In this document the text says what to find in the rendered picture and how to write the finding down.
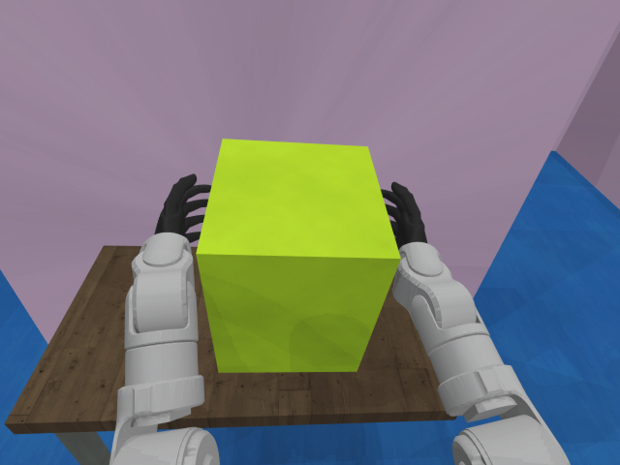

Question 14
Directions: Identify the robot left forearm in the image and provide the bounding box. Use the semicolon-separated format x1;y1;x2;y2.
109;232;204;465

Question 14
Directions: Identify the left robot upper arm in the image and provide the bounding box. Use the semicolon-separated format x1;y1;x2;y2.
112;427;220;465

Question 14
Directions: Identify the robot right hand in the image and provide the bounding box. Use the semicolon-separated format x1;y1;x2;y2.
381;182;427;251

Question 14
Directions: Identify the robot left hand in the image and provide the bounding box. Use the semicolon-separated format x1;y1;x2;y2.
155;174;211;243

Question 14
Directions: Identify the right robot upper arm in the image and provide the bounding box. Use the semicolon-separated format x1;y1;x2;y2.
452;415;568;465

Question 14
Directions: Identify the carton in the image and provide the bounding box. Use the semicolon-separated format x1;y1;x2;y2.
196;139;401;373

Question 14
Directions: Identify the robot right forearm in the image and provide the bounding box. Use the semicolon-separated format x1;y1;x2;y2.
392;242;571;465

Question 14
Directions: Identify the table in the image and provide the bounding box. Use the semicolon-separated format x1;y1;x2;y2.
4;245;457;465

